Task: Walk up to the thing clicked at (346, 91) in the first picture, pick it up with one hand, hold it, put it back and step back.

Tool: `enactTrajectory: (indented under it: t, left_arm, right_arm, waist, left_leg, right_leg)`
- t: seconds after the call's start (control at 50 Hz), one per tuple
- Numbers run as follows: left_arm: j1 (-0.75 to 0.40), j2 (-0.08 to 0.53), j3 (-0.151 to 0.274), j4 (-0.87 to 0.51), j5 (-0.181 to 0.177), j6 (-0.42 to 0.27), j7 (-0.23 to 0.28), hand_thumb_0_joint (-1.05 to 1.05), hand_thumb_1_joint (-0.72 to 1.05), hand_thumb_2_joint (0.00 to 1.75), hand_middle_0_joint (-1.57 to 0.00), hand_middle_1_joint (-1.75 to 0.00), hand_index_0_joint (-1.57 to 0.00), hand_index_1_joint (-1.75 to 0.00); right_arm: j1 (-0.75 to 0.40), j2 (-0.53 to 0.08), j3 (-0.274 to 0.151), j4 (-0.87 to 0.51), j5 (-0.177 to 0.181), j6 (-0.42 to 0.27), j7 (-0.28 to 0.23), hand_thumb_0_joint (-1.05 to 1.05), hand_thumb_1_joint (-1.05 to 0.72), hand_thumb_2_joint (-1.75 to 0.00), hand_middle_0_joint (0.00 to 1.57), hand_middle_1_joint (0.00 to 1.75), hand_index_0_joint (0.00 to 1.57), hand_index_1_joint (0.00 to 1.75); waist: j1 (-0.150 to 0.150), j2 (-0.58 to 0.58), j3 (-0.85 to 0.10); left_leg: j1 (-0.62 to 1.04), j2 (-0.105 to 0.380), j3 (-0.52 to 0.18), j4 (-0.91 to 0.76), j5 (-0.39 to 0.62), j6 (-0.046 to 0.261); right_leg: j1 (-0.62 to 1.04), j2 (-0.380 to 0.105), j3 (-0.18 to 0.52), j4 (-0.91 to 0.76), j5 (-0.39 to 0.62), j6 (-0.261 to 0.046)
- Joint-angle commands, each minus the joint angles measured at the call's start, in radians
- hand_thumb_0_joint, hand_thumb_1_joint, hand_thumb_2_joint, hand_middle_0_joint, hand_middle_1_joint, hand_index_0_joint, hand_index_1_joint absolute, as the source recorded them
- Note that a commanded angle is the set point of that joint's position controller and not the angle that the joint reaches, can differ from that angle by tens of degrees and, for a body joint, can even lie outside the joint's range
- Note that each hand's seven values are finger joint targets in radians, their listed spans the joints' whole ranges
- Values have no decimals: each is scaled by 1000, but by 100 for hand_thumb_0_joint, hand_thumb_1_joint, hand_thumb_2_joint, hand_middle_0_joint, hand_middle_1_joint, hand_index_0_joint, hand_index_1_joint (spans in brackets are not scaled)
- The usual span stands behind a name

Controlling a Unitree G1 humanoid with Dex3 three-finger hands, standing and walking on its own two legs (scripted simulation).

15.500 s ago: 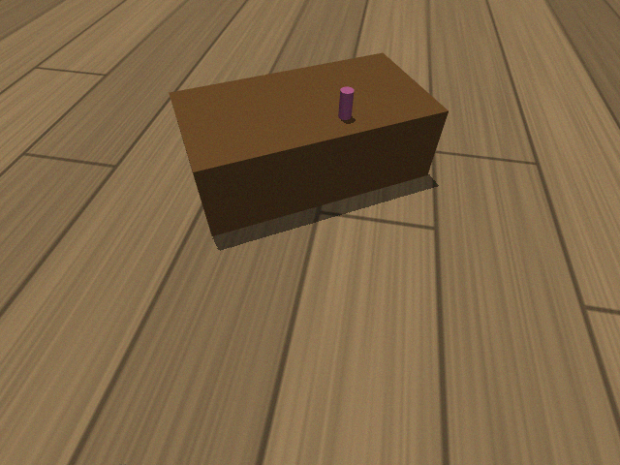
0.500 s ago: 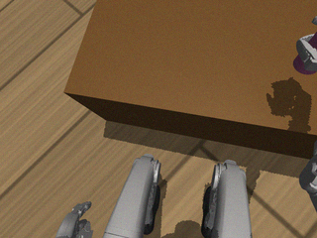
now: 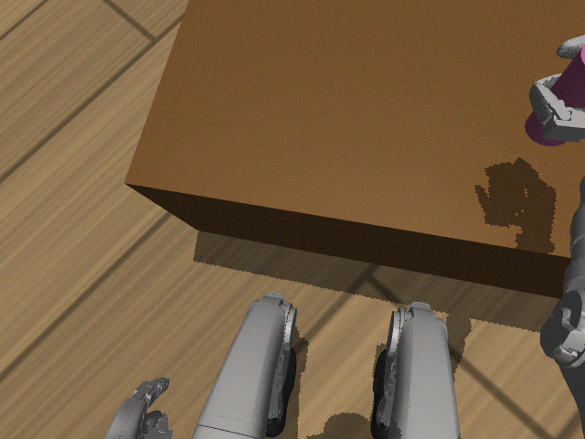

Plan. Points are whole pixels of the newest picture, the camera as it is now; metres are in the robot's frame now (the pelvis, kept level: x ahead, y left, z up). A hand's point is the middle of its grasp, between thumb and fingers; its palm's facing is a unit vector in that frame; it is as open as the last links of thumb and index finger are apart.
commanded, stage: lift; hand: right
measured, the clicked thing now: (575, 97) +0.52 -0.27 +0.02
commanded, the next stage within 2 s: hold in 1.64 s
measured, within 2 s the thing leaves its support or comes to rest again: neither
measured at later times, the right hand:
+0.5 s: hand out of the picture +0.46 -0.25 +0.10, palm faces +0.20 +0.98 -0.02, open 7.4 cm
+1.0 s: hand out of the picture +0.39 -0.22 +0.19, palm faces +0.20 +0.98 -0.01, open 7.4 cm
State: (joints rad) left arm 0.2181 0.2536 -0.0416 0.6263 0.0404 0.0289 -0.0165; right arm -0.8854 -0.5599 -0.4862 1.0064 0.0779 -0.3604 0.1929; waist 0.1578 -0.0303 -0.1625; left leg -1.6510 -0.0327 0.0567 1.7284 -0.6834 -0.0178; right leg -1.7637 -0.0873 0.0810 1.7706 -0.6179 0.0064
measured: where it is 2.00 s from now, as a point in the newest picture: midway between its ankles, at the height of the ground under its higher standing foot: (329, 408)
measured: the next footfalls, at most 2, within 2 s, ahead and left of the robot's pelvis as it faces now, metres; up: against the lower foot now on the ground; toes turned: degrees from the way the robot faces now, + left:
none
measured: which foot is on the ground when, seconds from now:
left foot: down 0.00-1.00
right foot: down 0.00-1.00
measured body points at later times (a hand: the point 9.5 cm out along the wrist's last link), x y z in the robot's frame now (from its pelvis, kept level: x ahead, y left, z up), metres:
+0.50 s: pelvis +0.01 +0.00 +0.07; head +0.15 -0.04 +0.49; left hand +0.11 +0.26 -0.05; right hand +0.44 -0.30 +0.10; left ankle +0.05 +0.13 -0.49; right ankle +0.07 -0.13 -0.49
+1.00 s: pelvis +0.03 +0.00 +0.16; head +0.12 -0.03 +0.60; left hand +0.17 +0.25 +0.05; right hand +0.38 -0.28 +0.20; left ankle +0.05 +0.13 -0.49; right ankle +0.07 -0.13 -0.49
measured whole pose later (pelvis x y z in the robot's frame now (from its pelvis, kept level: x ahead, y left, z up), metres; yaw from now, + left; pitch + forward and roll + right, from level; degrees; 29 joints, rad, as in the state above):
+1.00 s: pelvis +0.03 +0.00 +0.16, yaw -5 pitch +17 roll +3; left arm 0.22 0.24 0.01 0.66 0.00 -0.05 0.04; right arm -0.31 -0.25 -0.24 0.55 0.17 -0.36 0.09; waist 0.05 -0.02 -0.11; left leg -0.88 0.00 0.04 1.11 -0.52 -0.02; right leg -0.98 -0.06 0.03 1.15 -0.47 0.01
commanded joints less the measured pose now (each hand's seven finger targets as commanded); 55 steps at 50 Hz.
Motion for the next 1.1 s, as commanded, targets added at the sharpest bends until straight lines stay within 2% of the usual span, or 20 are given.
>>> enactTrajectory:
  t: [0.0, 0.1, 0.24, 0.32, 0.4, 0.46, 0.52, 0.56, 0.6, 0.62, 0.66, 0.72, 0.74, 0.76, 0.78, 0.8, 0.94, 0.96, 0.98, 1.08]
  left_arm:
    - [166, 192, 76, -44, 0, -10, 11, 0, 90, 89, -19, -29, -20, -29]
    - [167, 195, 85, -52, -5, -8, 12, 0, 90, 88, -19, -29, -20, -28]
    - [148, 199, 106, -60, -17, -20, 26, 0, 90, 88, -19, -29, -20, -28]
    - [149, 184, 104, -47, -23, -26, 29, 0, 90, 88, -19, -29, -20, -28]
    - [137, 176, 107, -51, -31, -38, 40, 0, 89, 89, -19, -29, -20, -28]
    - [122, 177, 110, -55, -36, -47, 41, 0, 89, 89, -19, -29, -19, -29]
    - [103, 165, 111, -72, -43, -58, 48, 0, 88, 90, -19, -29, -19, -29]
    - [95, 154, 107, -68, -47, -65, 49, 0, 88, 90, -19, -29, -19, -29]
    - [90, 163, 117, -69, -51, -76, 54, 0, 88, 90, -19, -29, -19, -29]
    - [88, 159, 115, -65, -51, -77, 56, 0, 87, 91, -20, -29, -19, -30]
    - [83, 150, 112, -58, -49, -84, 57, 0, 87, 91, -20, -29, -19, -30]
    - [82, 143, 113, -53, -44, -96, 63, 0, 88, 90, -20, -29, -19, -30]
    - [84, 142, 115, -52, -43, -98, 63, 0, 88, 91, -20, -29, -19, -30]
    - [87, 142, 116, -50, -40, -100, 64, 0, 88, 90, -19, -29, -19, -30]
    - [71, 145, 116, -50, -39, -103, 64, 0, 88, 91, -19, -29, -19, -30]
    - [77, 147, 119, -49, -39, -103, 65, 0, 88, 90, -19, -29, -19, -29]
    - [58, 134, 112, -52, -39, -109, 67, 0, 89, 90, -19, -29, -19, -29]
    - [53, 132, 109, -53, -40, -109, 67, 0, 89, 89, -19, -29, -19, -29]
    - [54, 131, 112, -50, -40, -108, 68, 0, 89, 89, -19, -29, -19, -29]
    - [40, 121, 105, -64, -42, -105, 68, 0, 90, 88, -19, -29, -19, -28]
  right_arm:
    - [-392, -272, -37, -277, 26, -92, -1, 0, -49, -132, 139, 143, 139, 143]
    - [-352, -271, -48, -326, 27, -90, -5, 0, -49, -131, 139, 143, 139, 143]
    - [-286, -194, -16, -431, 53, -73, -24, 0, -50, -132, 138, 143, 139, 143]
    - [-206, -119, 27, -429, 58, -65, -31, 0, -49, -131, 138, 143, 139, 143]
    - [-153, -99, 40, -473, 66, -61, -40, 0, -52, -132, 138, 142, 139, 142]
    - [-82, -39, 81, -521, 83, -55, -42, 0, -50, -132, 138, 143, 139, 143]
    - [11, -22, 85, -552, 90, -39, -60, 0, -51, -131, 136, 141, 137, 141]
    - [35, 37, 127, -611, 104, -37, -69, 0, -51, -131, 135, 140, 136, 140]
    - [95, 60, 137, -606, 107, -32, -82, 0, -52, -131, 135, 141, 136, 141]
    - [74, 27, 107, -658, 107, -42, -91, 0, -53, -132, 135, 141, 136, 141]
    - [118, 64, 137, -655, 105, -47, -101, 0, -53, -131, 136, 141, 137, 141]
    - [142, 120, 175, -658, 106, -60, -103, 0, -51, -131, 135, 141, 136, 141]
    - [138, 77, 147, -698, 105, -68, -109, 0, -50, -132, 135, 142, 137, 142]
    - [149, 107, 177, -687, 99, -69, -107, 0, -49, -132, 135, 142, 136, 142]
    - [201, 124, 188, -673, 100, -69, -103, 0, -49, -131, 134, 141, 136, 141]
    - [164, 98, 171, -701, 99, -76, -104, 0, -48, -131, 134, 141, 136, 141]
    - [269, 159, 206, -713, 113, -84, -105, 0, -49, -132, 135, 142, 136, 142]
    - [277, 147, 190, -720, 113, -85, -110, 0, -50, -131, 135, 142, 137, 142]
    - [299, 158, 208, -718, 110, -83, -110, 0, -50, -132, 135, 142, 137, 142]
    - [331, 176, 204, -725, 115, -89, -127, 0, -49, -131, 136, 143, 137, 143]
  waist:
    - [-15, -213, -687]
    - [-26, -214, -715]
    - [-38, -194, -706]
    - [-37, -174, -623]
    - [-43, -139, -582]
    - [-63, -163, -545]
    - [-79, -106, -520]
    - [-75, -105, -488]
    - [-75, -78, -451]
    - [-77, -87, -447]
    - [-86, -82, -402]
    - [-67, -57, -366]
    - [-84, -74, -395]
    - [-70, -61, -394]
    - [-88, -69, -377]
    - [-77, -66, -383]
    - [-87, -49, -351]
    - [-97, -48, -339]
    - [-97, -40, -335]
    - [-107, -16, -284]
  left_leg:
    - [267, -20, 8, -218, 355, 53]
    - [298, -20, 18, -244, 337, 55]
    - [385, -21, 13, -331, 329, 54]
    - [389, -16, 16, -366, 322, 57]
    - [471, -13, 9, -434, 308, 55]
    - [511, -9, 11, -474, 294, 60]
    - [627, -12, -3, -550, 320, 53]
    - [655, -9, -4, -584, 306, 53]
    - [678, -10, -2, -610, 324, 50]
    - [688, -8, -4, -617, 319, 50]
    - [714, -7, -3, -636, 341, 50]
    - [760, -5, -8, -680, 371, 45]
    - [797, -2, -15, -685, 405, 45]
    - [812, -1, -13, -694, 420, 44]
    - [814, -1, -12, -703, 418, 43]
    - [828, -1, -16, -718, 425, 42]
    - [908, 2, -13, -775, 470, 39]
    - [915, 2, -14, -786, 465, 39]
    - [934, 3, -15, -796, 476, 37]
    - [977, 6, -20, -834, 470, 34]
  right_leg:
    - [618, 19, -5, -196, 350, -37]
    - [680, 19, 7, -246, 342, -31]
    - [751, 23, 1, -324, 305, -32]
    - [798, 21, 16, -386, 307, -23]
    - [810, 27, 6, -444, 253, -26]
    - [864, 29, 13, -516, 242, -18]
    - [859, 37, -25, -542, 251, -29]
    - [886, 39, -28, -582, 235, -26]
    - [916, 39, -26, -608, 253, -25]
    - [929, 38, -20, -625, 246, -23]
    - [955, 38, -23, -658, 270, -20]
    - [982, 43, -32, -684, 291, -26]
    - [1007, 45, -39, -688, 324, -25]
    - [1027, 47, -40, -697, 338, -25]
    - [1048, 48, -43, -712, 347, -23]
    - [1056, 49, -43, -718, 349, -24]
    - [1139, 53, -48, -782, 395, -18]
    - [1145, 53, -50, -795, 390, -17]
    - [1146, 53, -52, -800, 397, -19]
    - [1161, 56, -60, -843, 383, -19]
